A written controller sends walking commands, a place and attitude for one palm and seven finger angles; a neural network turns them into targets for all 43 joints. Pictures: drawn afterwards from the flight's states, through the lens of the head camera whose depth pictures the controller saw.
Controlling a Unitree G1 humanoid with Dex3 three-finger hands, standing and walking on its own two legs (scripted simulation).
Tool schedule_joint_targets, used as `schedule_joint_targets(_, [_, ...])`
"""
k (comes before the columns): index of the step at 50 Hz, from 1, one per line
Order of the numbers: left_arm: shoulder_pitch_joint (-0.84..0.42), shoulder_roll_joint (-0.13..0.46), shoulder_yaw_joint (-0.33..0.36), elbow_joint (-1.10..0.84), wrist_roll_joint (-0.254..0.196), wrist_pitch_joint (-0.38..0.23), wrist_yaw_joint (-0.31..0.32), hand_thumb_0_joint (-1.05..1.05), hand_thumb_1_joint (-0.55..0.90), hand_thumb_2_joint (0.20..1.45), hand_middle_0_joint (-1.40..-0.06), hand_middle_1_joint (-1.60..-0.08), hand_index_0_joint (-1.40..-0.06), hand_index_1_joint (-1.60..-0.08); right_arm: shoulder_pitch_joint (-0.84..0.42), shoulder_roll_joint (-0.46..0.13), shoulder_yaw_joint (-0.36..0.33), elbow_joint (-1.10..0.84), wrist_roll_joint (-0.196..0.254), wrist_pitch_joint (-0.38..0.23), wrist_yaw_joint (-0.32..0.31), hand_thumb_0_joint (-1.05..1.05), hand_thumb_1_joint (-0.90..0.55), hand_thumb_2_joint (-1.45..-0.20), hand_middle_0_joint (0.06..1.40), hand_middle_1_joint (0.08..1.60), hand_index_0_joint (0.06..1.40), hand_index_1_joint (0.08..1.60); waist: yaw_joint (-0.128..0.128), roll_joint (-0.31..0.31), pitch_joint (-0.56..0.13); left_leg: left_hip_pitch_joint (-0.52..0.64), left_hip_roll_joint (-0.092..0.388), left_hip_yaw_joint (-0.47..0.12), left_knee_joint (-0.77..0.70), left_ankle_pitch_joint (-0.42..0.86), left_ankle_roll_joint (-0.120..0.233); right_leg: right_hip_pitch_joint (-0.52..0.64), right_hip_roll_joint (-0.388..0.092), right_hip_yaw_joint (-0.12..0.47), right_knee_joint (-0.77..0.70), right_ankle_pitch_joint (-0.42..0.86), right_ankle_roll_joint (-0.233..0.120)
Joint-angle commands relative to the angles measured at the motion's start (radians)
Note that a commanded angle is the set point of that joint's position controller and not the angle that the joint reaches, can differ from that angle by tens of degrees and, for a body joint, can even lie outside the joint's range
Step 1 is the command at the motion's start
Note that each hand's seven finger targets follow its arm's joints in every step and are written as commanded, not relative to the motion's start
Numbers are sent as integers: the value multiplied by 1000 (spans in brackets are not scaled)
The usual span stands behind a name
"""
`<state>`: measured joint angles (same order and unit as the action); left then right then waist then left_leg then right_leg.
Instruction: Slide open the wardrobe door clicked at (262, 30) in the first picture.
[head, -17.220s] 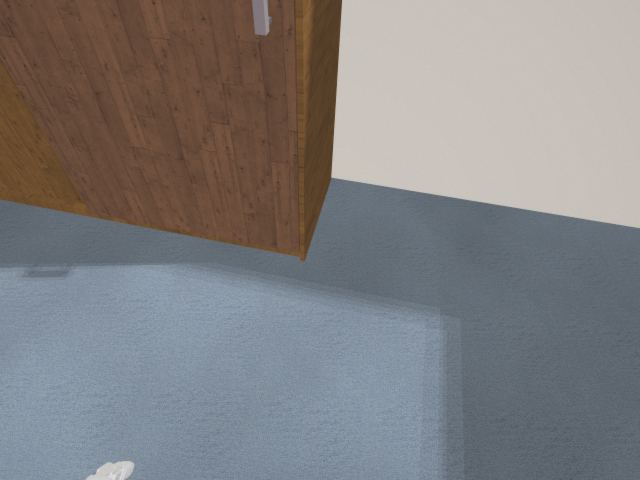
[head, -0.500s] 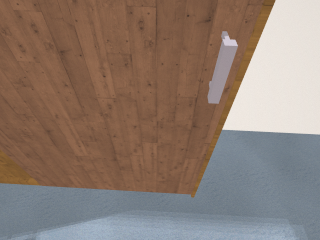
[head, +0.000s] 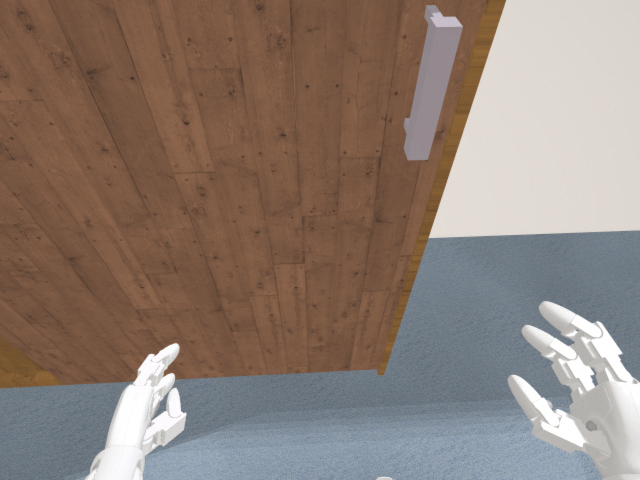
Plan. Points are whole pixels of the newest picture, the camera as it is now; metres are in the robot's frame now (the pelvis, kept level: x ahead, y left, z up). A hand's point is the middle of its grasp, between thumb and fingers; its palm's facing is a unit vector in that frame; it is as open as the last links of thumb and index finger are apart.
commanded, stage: raise the hand with hooked fingers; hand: right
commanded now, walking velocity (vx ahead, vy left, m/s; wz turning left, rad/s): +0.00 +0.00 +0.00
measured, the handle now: (423, 86) +0.50 -0.11 +0.25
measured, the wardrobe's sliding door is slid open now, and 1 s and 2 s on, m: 0.00 0.00 0.00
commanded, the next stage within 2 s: move the hooked fingers beside the handle in 1.52 s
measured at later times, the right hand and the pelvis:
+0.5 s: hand (605, 298) +0.27 -0.27 +0.16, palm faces +0.01 +1.00 -0.07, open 12.5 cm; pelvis +0.02 -0.03 +0.03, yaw +2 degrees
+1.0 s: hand out of the picture +0.30 -0.30 +0.26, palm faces +0.05 +0.99 -0.11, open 13.9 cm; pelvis +0.02 -0.03 +0.05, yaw +1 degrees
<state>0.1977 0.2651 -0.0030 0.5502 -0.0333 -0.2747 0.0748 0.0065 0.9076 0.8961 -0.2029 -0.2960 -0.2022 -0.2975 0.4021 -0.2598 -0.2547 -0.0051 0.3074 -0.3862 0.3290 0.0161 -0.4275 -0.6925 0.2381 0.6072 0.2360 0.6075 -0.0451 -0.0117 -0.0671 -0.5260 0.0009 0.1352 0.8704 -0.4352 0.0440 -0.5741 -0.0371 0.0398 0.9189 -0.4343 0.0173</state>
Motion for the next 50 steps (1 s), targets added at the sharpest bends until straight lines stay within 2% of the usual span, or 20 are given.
schedule_joint_targets(1, [-27, 124, 28, -105, -22, -66, 28, 0, 900, 900, -200, -300, -200, -300, -214, -250, -108, -142, 45, 33, 89, 0, -200, -600, 250, 750, 250, 750, 60, -27, -110, 113, 29, -199, -291, 71, -43, 75, 36, -22, -161, 154, -50])
schedule_joint_targets(3, [-47, 118, 20, -110, -21, -69, 34, 0, 900, 900, -200, -300, -200, -300, -205, -273, -159, -106, 72, 97, 98, 0, -153, -580, 253, 780, 253, 780, 35, 22, -118, 166, 40, -203, -314, 77, -53, 71, 37, -17, -185, 170, -49])
schedule_joint_targets(4, [-54, 117, 16, -111, -22, -71, 34, 0, 900, 900, -200, -300, -200, -300, -199, -292, -195, -77, 87, 124, 99, 0, -130, -570, 255, 795, 255, 795, 15, 6, -108, 193, 37, -198, -313, 100, -48, 83, 35, -14, -199, 191, -46])
schedule_joint_targets(6, [-55, 109, 11, -118, -19, -82, 30, 0, 900, 900, -200, -300, -200, -300, -206, -290, -219, -137, 106, 138, 89, 0, -83, -550, 258, 825, 258, 825, 4, 14, -159, 230, 36, -176, -307, 190, -53, 124, 36, -13, -225, 241, -45])
schedule_joint_targets(9, [-52, 106, 6, -114, -14, -105, 19, 0, 900, 900, -200, -300, -200, -300, -200, -270, -223, -164, 116, 147, 70, 0, -13, -520, 263, 870, 263, 870, -10, 8, -150, 257, 25, -142, -294, 287, -47, 160, 34, -12, -260, 293, -42])
schedule_joint_targets(11, [-37, 113, 8, -107, -16, -115, 16, 0, 900, 900, -200, -300, -200, -300, -207, -259, -211, -159, 108, 157, 69, 0, 33, -500, 267, 900, 267, 900, -1, 20, -137, 240, 18, -125, -299, 301, -49, 179, 33, -20, -281, 295, -43])
schedule_joint_targets(13, [-35, 119, 9, -105, -21, -127, 18, 0, 900, 900, -200, -300, -200, -300, -245, -254, -189, -188, 97, 169, 68, 0, 80, -480, 270, 930, 270, 930, 4, -16, -117, 218, 10, -104, -305, 270, -43, 214, 33, -20, -307, 278, -46])
schedule_joint_targets(17, [-37, 124, 6, -99, -24, -133, 30, 0, 900, 900, -200, -300, -200, -300, -325, -297, -218, -202, 84, 222, 58, 0, 173, -440, 277, 990, 277, 990, 0, -19, -105, 227, 4, -87, -327, 240, -38, 258, 30, -14, -350, 260, -48])
schedule_joint_targets(19, [-44, 127, 3, -96, -22, -133, 34, 0, 900, 900, -200, -300, -200, -300, -372, -337, -244, -248, 76, 238, 50, 0, 220, -420, 280, 1020, 280, 1020, -11, -45, -117, 258, -2, -75, -328, 274, -30, 299, 29, -8, -369, 295, -49])
schedule_joint_targets(21, [-47, 120, -3, -96, -24, -132, 37, 0, 900, 900, -200, -300, -200, -300, -419, -338, -246, -269, 72, 260, 45, 0, 267, -400, 283, 1050, 283, 1050, -10, -92, -133, 274, -2, -67, -334, 301, -27, 337, 31, -7, -389, 314, -44])
schedule_joint_targets(24, [-53, 122, -11, -88, -23, -124, 41, 0, 900, 900, -200, -300, -200, -300, -451, -357, -263, -242, 74, 299, 47, 0, 337, -370, 288, 1095, 288, 1095, -16, -59, -96, 294, -9, -60, -355, 326, -23, 354, 27, 2, -413, 335, -41])
schedule_joint_targets(26, [-61, 120, -16, -85, -29, -113, 41, 0, 900, 900, -200, -300, -200, -300, -506, -345, -241, -240, 70, 333, 60, 0, 383, -350, 292, 1125, 292, 1125, -9, -98, -82, 291, -9, -57, -363, 341, -23, 375, 29, 4, -429, 343, -38])
schedule_joint_targets(29, [-71, 118, -24, -90, -33, -96, 42, 0, 900, 900, -200, -300, -200, -300, -555, -374, -257, -209, 68, 390, 74, 0, 453, -320, 297, 1170, 297, 1170, -15, -78, -61, 308, -12, -61, -388, 339, -19, 391, 28, 10, -448, 341, -38])
schedule_joint_targets(31, [-83, 113, -29, -96, -36, -82, 41, 0, 900, 900, -200, -300, -200, -300, -607, -388, -261, -223, 64, 426, 80, 0, 500, -300, 300, 1200, 300, 1200, -13, -95, -81, 318, -10, -59, -396, 354, -19, 413, 30, 11, -458, 354, -36])
schedule_joint_targets(38, [-114, 108, -45, -99, -44, -41, 41, 0, 900, 900, -200, -300, -200, -300, -754, -450, -293, -174, 56, 509, 98, 0, 500, -300, 300, 1200, 300, 1200, -7, -92, -88, 328, -10, -61, -433, 341, -16, 452, 32, 15, -484, 344, -36])
schedule_joint_targets(39, [-117, 109, -47, -101, -43, -35, 39, 0, 900, 900, -200, -300, -200, -300, -760, -470, -305, -165, 59, 520, 103, 0, 500, -300, 300, 1200, 300, 1200, -14, -64, -91, 345, -11, -69, -444, 358, -14, 453, 34, 14, -479, 356, -40])
schedule_joint_targets(42, [-133, 103, -52, -106, -48, -27, 39, 0, 900, 900, -200, -300, -200, -300, -853, -488, -299, -195, 48, 541, 113, 0, 500, -300, 300, 1200, 300, 1200, -7, -133, -121, 348, -7, -67, -445, 376, -12, 492, 36, 15, -488, 380, -36])
schedule_joint_targets(43, [-130, 105, -54, -104, -47, -25, 40, 0, 900, 900, -200, -300, -200, -300, -864, -502, -309, -181, 47, 549, 113, 0, 500, -300, 300, 1200, 300, 1200, -9, -124, -132, 352, -7, -63, -447, 371, -12, 496, 36, 20, -493, 380, -35])
schedule_joint_targets(44, [-133, 107, -54, -103, -45, -21, 37, 0, 900, 900, -200, -300, -200, -300, -850, -520, -326, -155, 51, 559, 116, 0, 500, -300, 300, 1200, 300, 1200, -17, -69, -120, 370, -9, -66, -457, 388, -11, 482, 35, 17, -490, 391, -39])
schedule_joint_targets(50, [-150, 118, -55, -106, -56, -2, 29, 0, 900, 900, -200, -300, -200, -300, -949, -580, -347, -107, 44, 620, 137, 0, 500, -300, 300, 1200, 300, 1200, -17, -96, -124, 370, 3, -73, -469, 391, -9, 486, 40, 13, -500, 387, -42])
